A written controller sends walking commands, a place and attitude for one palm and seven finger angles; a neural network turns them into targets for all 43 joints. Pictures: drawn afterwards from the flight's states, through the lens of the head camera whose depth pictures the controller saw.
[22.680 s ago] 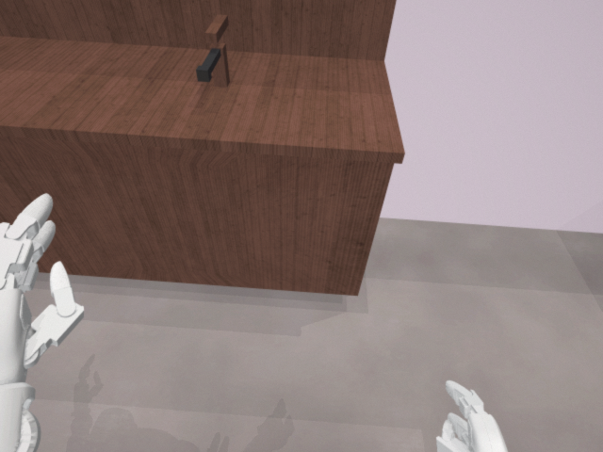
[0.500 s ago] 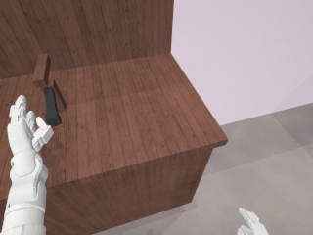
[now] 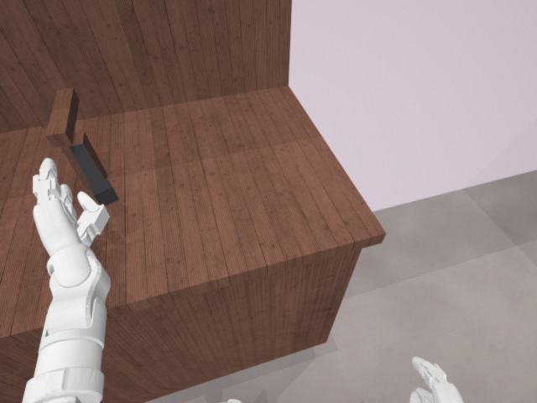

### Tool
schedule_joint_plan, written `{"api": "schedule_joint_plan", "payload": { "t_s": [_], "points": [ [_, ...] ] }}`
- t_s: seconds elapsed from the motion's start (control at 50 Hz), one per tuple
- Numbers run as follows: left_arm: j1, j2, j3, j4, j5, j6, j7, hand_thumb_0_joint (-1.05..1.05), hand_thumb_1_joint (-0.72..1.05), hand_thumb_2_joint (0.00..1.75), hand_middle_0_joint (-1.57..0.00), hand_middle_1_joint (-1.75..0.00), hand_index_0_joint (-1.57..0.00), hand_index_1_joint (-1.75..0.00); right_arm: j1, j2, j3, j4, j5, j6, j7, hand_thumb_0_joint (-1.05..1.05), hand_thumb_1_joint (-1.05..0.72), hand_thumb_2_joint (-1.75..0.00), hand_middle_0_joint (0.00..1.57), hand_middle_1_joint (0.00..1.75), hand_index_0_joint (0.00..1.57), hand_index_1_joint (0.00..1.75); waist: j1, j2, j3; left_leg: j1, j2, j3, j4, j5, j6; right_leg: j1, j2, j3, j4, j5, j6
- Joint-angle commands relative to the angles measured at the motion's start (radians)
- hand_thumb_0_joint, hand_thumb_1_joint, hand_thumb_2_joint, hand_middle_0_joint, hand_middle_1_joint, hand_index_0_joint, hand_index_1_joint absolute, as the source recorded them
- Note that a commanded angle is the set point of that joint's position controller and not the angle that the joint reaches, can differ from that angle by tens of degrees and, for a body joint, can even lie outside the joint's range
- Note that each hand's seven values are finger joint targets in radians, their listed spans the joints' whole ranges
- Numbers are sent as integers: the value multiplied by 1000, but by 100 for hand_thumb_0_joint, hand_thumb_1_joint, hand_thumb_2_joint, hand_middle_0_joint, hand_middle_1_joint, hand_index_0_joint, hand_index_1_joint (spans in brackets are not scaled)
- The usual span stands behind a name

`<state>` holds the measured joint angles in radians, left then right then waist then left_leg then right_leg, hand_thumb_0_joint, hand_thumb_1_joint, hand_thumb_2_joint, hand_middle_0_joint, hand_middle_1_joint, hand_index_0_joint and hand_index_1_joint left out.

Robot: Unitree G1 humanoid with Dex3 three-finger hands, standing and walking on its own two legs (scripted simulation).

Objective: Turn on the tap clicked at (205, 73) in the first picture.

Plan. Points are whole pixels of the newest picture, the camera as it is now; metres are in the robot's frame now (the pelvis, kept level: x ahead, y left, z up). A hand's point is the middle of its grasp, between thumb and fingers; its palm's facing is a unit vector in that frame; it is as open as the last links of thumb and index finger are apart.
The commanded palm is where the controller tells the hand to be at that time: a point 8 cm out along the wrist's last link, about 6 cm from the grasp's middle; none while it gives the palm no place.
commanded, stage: push the lever round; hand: left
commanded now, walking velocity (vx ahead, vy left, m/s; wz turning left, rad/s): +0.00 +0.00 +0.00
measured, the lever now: (104, 193) +0.39 +0.28 +0.11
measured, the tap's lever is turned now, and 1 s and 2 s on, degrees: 21 47 72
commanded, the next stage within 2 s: none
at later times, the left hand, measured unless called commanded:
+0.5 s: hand (128, 200) +0.38 +0.24 +0.11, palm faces +0.67 -0.74 -0.05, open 7.7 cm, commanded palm +0.33 +0.25 +0.11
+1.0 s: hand (153, 184) +0.41 +0.21 +0.11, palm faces +0.76 -0.65 -0.07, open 7.6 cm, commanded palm +0.36 +0.22 +0.11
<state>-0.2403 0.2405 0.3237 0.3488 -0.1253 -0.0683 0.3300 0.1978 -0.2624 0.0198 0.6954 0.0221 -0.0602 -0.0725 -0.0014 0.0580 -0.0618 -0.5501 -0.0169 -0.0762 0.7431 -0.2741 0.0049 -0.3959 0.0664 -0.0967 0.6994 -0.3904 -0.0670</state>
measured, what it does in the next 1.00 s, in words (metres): stands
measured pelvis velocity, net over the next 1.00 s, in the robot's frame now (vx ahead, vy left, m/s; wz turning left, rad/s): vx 0.00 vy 0.00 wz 0.01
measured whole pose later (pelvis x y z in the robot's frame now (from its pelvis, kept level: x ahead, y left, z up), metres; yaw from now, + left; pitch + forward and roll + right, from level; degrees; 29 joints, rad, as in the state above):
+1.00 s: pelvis +0.00 +0.00 -0.01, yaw +1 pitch +7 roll -2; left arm -0.51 0.06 0.26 0.52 0.03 0.05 0.76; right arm 0.18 -0.23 -0.02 0.74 -0.04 0.04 0.00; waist -0.03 0.06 -0.10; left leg -0.60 -0.02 -0.09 0.78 -0.29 0.00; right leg -0.45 0.06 -0.11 0.74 -0.42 -0.07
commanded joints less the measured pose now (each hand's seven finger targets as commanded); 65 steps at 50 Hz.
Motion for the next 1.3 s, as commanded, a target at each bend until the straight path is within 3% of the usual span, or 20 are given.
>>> {"api": "schedule_joint_plan", "payload": {
  "t_s": [0.0, 0.06, 0.1, 0.16, 0.2, 0.36, 0.4, 0.46, 0.58, 0.6, 0.66, 0.7, 0.86, 0.9, 1.02, 1.1, 1.12, 1.2, 1.22, 1.28],
  "points": [
    [-288, 262, 83, -229, 36, -50, 52, 0, 90, 90, -15, -15, -15, -15, -66, -127, -47, -136, -9, -29, 0, 0, -90, -90, 20, 30, 20, 30, 1, -12, -291, 217, -14, -1, -63, 115, 41, 21, -42, 94, -136, 275, 40],
    [-273, 193, 34, -260, 41, -34, 76, 0, 90, 90, -15, -15, -15, -15, -79, -118, -47, -159, -10, -19, 8, 0, -90, -90, 20, 30, 20, 30, -3, -12, -288, 219, -14, 7, -56, 145, 40, 25, -44, 89, -131, 318, 45],
    [-271, 230, 68, -243, 52, -17, 96, 0, 90, 90, -15, -15, -15, -15, -76, -123, -47, -148, -11, -4, 8, 0, -90, -90, 20, 30, 20, 30, -2, -8, -255, 207, -10, 2, -62, 143, 39, 20, -41, 89, -136, 309, 40],
    [-313, 141, -17, -274, 61, -11, 116, 0, 90, 90, -15, -15, -15, -15, -93, -116, -45, -163, -11, -2, 12, 0, -90, -90, 20, 30, 20, 30, -18, 0, -219, 218, -6, 1, -64, 124, 39, -11, -40, 84, -141, 274, 39],
    [-329, 165, 7, -280, 73, -10, 135, 0, 90, 90, -15, -15, -15, -15, -90, -121, -49, -152, -16, 3, 11, 0, -90, -90, 20, 30, 20, 30, -18, -9, -224, 226, -5, -7, -67, 131, 39, -11, -38, 81, -141, 270, 35],
    [-396, 18, -122, -291, 106, 10, 208, 0, 90, 90, -15, -15, -15, -15, -101, -110, -54, -143, -24, 12, 23, 0, -90, -90, 20, 30, 20, 30, -33, 8, -261, 276, 1, -32, -68, 139, 25, -46, -34, 62, -119, 236, 27],
    [-386, 61, -74, -274, 116, 24, 235, 0, 90, 90, -15, -15, -15, -15, -100, -116, -59, -131, -29, 23, 23, 0, -90, -90, 20, 30, 20, 30, -23, 3, -268, 267, 1, -35, -73, 135, 21, -36, -34, 61, -121, 228, 24],
    [-429, -11, -129, -271, 122, 38, 266, 0, 90, 90, -15, -15, -15, -15, -112, -106, -59, -137, -33, 29, 29, 0, -90, -90, 20, 30, 20, 30, -33, -20, -288, 279, 2, -34, -66, 151, 18, -40, -35, 54, -114, 234, 26],
    [-473, -14, -103, -221, 143, 66, 327, 0, 90, 90, -15, -15, -15, -15, -114, -98, -60, -131, -43, 52, 40, 0, -90, -90, 20, 30, 20, 30, -23, -26, -296, 260, 0, -23, -59, 179, 13, -22, -37, 52, -112, 256, 22],
    [-451, 29, -57, -203, 153, 75, 338, 0, 90, 90, -15, -15, -15, -15, -107, -102, -62, -121, -47, 60, 41, 0, -90, -90, 20, 30, 20, 30, -12, -15, -295, 255, 1, -30, -65, 184, 9, -19, -35, 49, -110, 252, 19],
    [-528, -36, -117, -182, 159, 82, 354, 0, 90, 90, -15, -15, -15, -15, -116, -91, -58, -124, -47, 67, 49, 0, -90, -90, 20, 30, 20, 30, -36, -31, -275, 246, 3, -25, -59, 170, 11, -36, -38, 48, -113, 241, 21],
    [-536, 19, -57, -150, 166, 87, 371, 0, 90, 90, -15, -15, -15, -15, -107, -98, -61, -110, -52, 73, 47, 0, -90, -90, 20, 30, 20, 30, -28, -29, -271, 226, 0, -26, -60, 150, 13, -36, -36, 53, -120, 225, 20],
    [-657, -74, -126, -93, 186, 61, 413, 0, 90, 90, -15, -15, -15, -15, -104, -86, -68, -100, -58, 65, 65, 0, -90, -90, 20, 30, 20, 30, -48, -10, -315, 232, 1, -26, -35, 142, 12, -76, -38, 50, -100, 208, 20],
    [-678, -28, -77, -50, 195, 64, 432, 0, 90, 90, -15, -15, -15, -15, -89, -92, -71, -76, -62, 67, 66, 0, -90, -90, 20, 30, 20, 30, -50, -15, -311, 216, 0, -29, -32, 133, 12, -84, -37, 50, -101, 203, 20],
    [-737, -86, -110, -31, 200, 59, 466, 0, 90, 90, -15, -15, -15, -15, -85, -86, -76, -81, -67, 63, 81, 0, -90, -90, 20, 30, 20, 30, -58, -28, -354, 210, -3, -20, -12, 169, 15, -76, -43, 50, -87, 240, 24],
    [-764, -1, -20, 42, 212, 72, 498, 0, 90, 90, -15, -15, -15, -15, -74, -93, -81, -60, -72, 69, 79, 0, -90, -90, 20, 30, 20, 30, -52, -67, -332, 150, -5, -10, -5, 136, 21, -66, -46, 61, -101, 233, 30],
    [-800, -53, -68, 22, 209, 69, 499, 0, 90, 90, -15, -15, -15, -15, -80, -84, -77, -75, -69, 67, 84, 0, -90, -90, 20, 30, 20, 30, -62, -61, -335, 149, -8, -5, -7, 133, 22, -64, -50, 59, -97, 236, 34],
    [-797, 2, -4, 66, 235, 75, 522, 0, 90, 90, -15, -15, -15, -15, -64, -88, -84, -56, -79, 69, 88, 0, -90, -90, 20, 30, 20, 30, -50, -37, -358, 133, -7, -1, 11, 150, 23, -63, -52, 65, -87, 269, 32],
    [-830, -45, -52, 59, 234, 74, 523, 0, 90, 90, -15, -15, -15, -15, -67, -82, -80, -66, -77, 68, 93, 0, -90, -90, 20, 30, 20, 30, -67, -33, -356, 139, -9, 1, 14, 152, 25, -71, -55, 63, -85, 274, 36],
    [-836, -29, -28, 83, 236, 77, 535, 0, 90, 90, -15, -15, -15, -15, -53, -84, -81, -65, -81, 65, 95, 0, -90, -90, 20, 30, 20, 30, -69, -70, -370, 111, -11, 10, 25, 145, 30, -48, -66, 76, -88, 326, 50]
  ]
}}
